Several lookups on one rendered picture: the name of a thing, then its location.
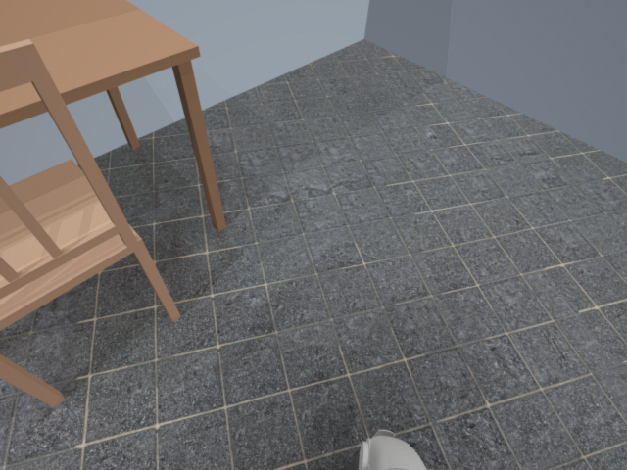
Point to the chair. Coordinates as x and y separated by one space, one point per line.
60 226

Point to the right robot thigh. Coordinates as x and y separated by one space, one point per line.
388 453

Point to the table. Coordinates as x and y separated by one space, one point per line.
91 46

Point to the right robot shin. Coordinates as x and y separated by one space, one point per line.
384 433

